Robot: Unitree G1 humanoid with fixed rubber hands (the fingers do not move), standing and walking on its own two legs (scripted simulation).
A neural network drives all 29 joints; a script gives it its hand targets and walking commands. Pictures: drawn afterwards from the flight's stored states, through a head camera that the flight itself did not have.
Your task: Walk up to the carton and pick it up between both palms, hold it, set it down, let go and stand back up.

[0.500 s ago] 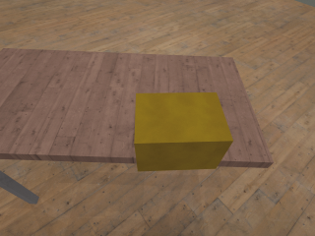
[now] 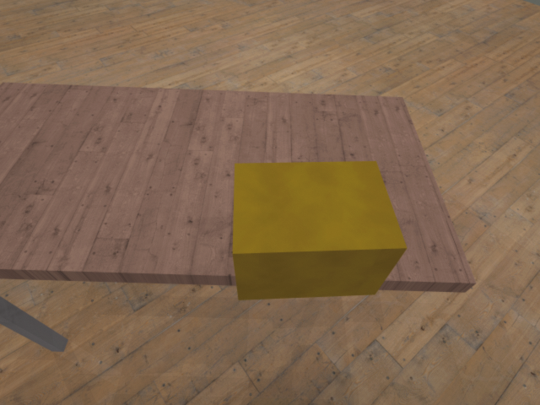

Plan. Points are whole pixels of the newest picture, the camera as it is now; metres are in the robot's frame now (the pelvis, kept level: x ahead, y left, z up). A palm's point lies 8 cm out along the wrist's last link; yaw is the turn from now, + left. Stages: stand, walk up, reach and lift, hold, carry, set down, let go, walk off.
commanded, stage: stand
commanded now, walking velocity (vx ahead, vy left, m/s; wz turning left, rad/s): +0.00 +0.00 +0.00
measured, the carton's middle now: (306, 231) +0.37 -0.05 +0.01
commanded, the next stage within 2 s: reach and lift in 0.12 s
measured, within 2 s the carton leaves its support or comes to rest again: neither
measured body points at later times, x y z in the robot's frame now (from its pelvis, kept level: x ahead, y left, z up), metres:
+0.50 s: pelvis -0.03 -0.02 -0.01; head +0.06 +0.00 +0.44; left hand +0.15 +0.17 -0.16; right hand +0.16 -0.19 -0.15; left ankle -0.04 +0.05 -0.74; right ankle -0.03 -0.17 -0.74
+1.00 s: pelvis -0.10 -0.06 +0.00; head -0.07 -0.05 +0.45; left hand +0.08 +0.18 -0.10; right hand +0.10 -0.23 -0.09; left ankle -0.04 +0.05 -0.74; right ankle -0.03 -0.17 -0.74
